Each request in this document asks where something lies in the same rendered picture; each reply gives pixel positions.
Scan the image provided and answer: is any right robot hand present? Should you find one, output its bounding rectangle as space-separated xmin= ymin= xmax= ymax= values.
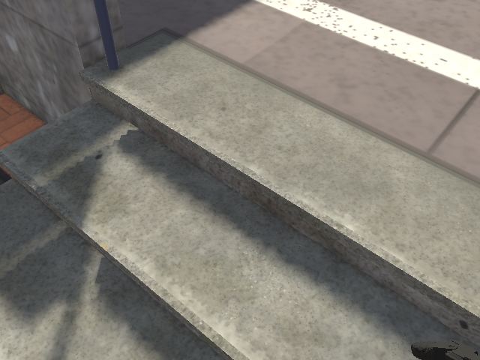
xmin=411 ymin=340 xmax=480 ymax=360

